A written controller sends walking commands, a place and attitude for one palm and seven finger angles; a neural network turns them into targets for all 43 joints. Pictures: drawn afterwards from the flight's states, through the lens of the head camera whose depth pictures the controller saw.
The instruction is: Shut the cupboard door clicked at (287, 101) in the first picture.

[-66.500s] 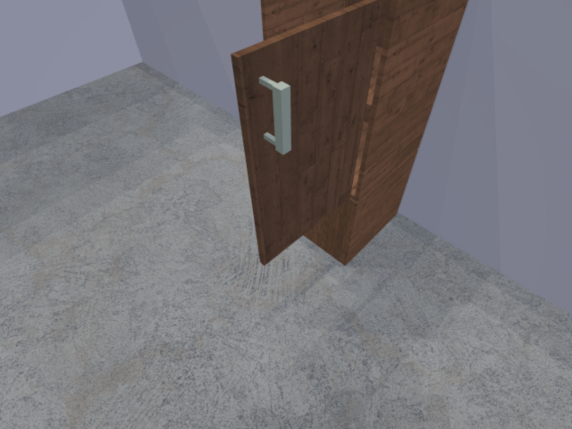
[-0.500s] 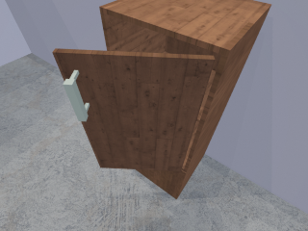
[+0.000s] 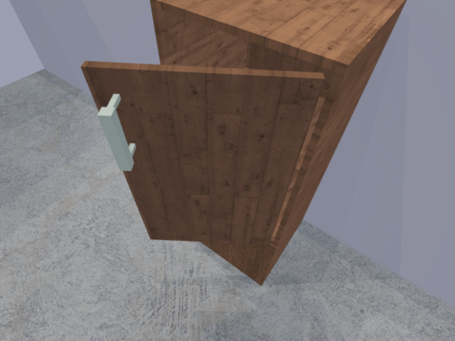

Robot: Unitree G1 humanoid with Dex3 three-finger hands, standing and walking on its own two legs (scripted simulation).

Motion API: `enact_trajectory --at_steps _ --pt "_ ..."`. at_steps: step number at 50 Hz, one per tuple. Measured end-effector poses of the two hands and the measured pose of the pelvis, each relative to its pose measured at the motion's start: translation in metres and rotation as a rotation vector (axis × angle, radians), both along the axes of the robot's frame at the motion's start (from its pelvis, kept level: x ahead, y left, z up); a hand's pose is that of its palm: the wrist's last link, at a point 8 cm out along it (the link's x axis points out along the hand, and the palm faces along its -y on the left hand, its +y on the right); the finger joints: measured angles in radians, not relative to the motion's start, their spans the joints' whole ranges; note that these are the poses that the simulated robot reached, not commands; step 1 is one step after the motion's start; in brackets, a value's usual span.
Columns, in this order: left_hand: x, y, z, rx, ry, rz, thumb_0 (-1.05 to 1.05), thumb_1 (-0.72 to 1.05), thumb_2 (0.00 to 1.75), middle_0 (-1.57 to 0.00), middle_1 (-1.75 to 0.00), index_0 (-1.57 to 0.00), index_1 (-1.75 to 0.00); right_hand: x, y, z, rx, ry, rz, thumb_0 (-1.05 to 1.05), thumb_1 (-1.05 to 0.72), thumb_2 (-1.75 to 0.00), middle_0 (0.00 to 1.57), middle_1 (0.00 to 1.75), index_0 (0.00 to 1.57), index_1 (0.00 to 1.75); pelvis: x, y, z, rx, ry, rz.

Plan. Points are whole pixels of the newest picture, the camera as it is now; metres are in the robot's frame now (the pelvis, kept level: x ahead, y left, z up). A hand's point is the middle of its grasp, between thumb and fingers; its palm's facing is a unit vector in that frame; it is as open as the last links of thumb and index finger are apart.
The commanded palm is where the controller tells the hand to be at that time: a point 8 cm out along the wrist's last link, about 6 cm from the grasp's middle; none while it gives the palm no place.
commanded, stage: raise the hand and make a fist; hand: left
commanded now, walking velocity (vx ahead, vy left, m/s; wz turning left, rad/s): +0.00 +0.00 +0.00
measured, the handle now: (121, 133) +0.42 +0.23 +0.13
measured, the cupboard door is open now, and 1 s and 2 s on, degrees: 34 34 34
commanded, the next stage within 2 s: bring the fist close to the handle in 1.86 s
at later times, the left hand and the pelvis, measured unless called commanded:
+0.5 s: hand out of the picture +0.11 +0.18 +0.00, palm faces +0.21 -0.97 -0.08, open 5.5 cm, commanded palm +0.11 +0.21 +0.01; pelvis -0.05 -0.03 -0.08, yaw +4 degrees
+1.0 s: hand (117, 290) +0.18 +0.17 +0.06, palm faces -0.02 -1.00 -0.05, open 3.4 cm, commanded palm +0.15 +0.24 +0.08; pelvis -0.02 +0.00 -0.04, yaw +2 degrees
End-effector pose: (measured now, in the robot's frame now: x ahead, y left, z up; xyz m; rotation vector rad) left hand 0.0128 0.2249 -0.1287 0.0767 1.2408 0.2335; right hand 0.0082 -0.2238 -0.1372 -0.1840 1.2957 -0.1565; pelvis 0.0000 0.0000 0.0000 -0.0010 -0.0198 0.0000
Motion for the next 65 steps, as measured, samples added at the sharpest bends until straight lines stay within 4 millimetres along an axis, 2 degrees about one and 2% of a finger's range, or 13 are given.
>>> enact_trajectory --at_steps 6,10,14,19,23,28,33,37,41,49,53,61,65 --pt "0.131 0.009 0.122 0.134 -0.818 -0.052 0.02 0.95 0.89 -0.23 -0.33 -0.23 -0.33 0.054 -0.019 0.013 -0.016 -0.43 0.037 0.02 -0.92 -0.9 0.2 0.3 0.21 0.3 -0.012 0.003 -0.01 0.007 0.02 0.038" --pt "0.171 -0.021 0.162 0.008 -1.231 -0.163 0.01 0.94 0.9 -0.28 -0.38 -0.27 -0.39 0.095 -0.028 0.027 -0.022 -0.641 0.075 0.02 -0.91 -0.9 0.2 0.3 0.2 0.3 -0.027 -0.002 -0.027 0.011 0.094 0.023" --pt "0.146 -0.041 0.133 -0.145 -1.314 -0.243 0.0 0.92 0.89 -0.34 -0.45 -0.34 -0.45 0.127 -0.035 0.044 -0.041 -0.742 0.139 0.02 -0.91 -0.9 0.2 0.3 0.2 0.3 -0.037 -0.014 -0.046 0.022 0.129 0.007" --pt "0.077 -0.019 0.078 -0.076 -1.03 -0.144 0.01 0.91 0.89 -0.44 -0.55 -0.43 -0.55 0.161 -0.035 0.054 -0.065 -0.812 0.233 0.02 -0.91 -0.9 0.2 0.3 0.2 0.3 -0.043 -0.023 -0.062 0.001 0.135 0.032" --pt "0.055 0.006 0.105 0.108 -1.123 -0.092 0.02 0.9 0.9 -0.51 -0.63 -0.5 -0.63 0.177 -0.022 0.045 -0.041 -0.851 0.3 0.01 -0.9 -0.9 0.2 0.3 0.2 0.3 -0.047 -0.026 -0.072 -0.03 0.153 0.058" --pt "0.09 -0.012 0.166 0.078 -1.47 -0.224 0.02 0.91 0.9 -0.59 -0.73 -0.59 -0.73 0.17 0.0 0.019 0.033 -0.831 0.299 0.01 -0.9 -0.9 0.2 0.3 0.2 0.3 -0.051 -0.025 -0.077 -0.054 0.151 0.072" --pt "0.142 -0.035 0.157 -0.109 -1.266 -0.394 0.01 0.9 0.9 -0.69 -0.83 -0.68 -0.83 0.135 0.006 0.006 0.077 -0.716 0.166 0.02 -0.9 -0.9 0.2 0.3 0.21 0.3 -0.045 -0.022 -0.065 -0.028 0.145 0.044" --pt "0.149 -0.019 0.147 -0.112 -1.077 -0.264 0.01 0.9 0.9 -0.76 -0.9 -0.76 -0.91 0.11 -0.004 0.01 0.046 -0.634 0.072 0.02 -0.9 -0.9 0.2 0.31 0.21 0.3 -0.032 -0.018 -0.05 -0.009 0.129 0.019" --pt "0.139 0.013 0.174 0.043 -1.173 -0.149 0.02 0.9 0.9 -0.84 -0.98 -0.83 -0.99 0.1 -0.015 0.015 0.0 -0.59 0.076 0.02 -0.9 -0.9 0.2 0.3 0.21 0.3 -0.021 -0.013 -0.043 -0.009 0.125 0.016" --pt "0.142 0.006 0.197 -0.018 -1.302 -0.27 0.01 0.91 0.9 -0.98 -1.15 -0.97 -1.15 0.124 -0.017 0.027 -0.034 -0.646 0.157 0.02 -0.9 -0.9 0.2 0.3 0.2 0.3 -0.021 0.001 -0.041 -0.029 0.115 0.039" --pt "0.148 0.006 0.193 -0.048 -1.218 -0.303 0.01 0.9 0.9 -1.06 -1.23 -1.05 -1.23 0.143 -0.005 0.044 -0.027 -0.73 0.146 0.02 -0.9 -0.9 0.2 0.3 0.2 0.3 -0.019 0.004 -0.036 -0.022 0.1 0.03" --pt "0.151 0.036 0.246 0.079 -1.395 -0.202 0.02 0.9 0.9 -1.2 -1.38 -1.19 -1.38 0.171 0.028 0.067 0.046 -0.83 0.229 0.02 -0.9 -0.9 0.2 0.3 0.2 0.3 -0.016 0.006 -0.027 -0.029 0.049 0.044" --pt "0.156 0.031 0.248 0.021 -1.342 -0.238 0.01 0.9 0.9 -1.25 -1.44 -1.25 -1.44 0.173 0.037 0.07 0.069 -0.823 0.25 0.02 -0.9 -0.9 0.2 0.3 0.21 0.3 -0.017 0.007 -0.022 -0.029 0.027 0.05"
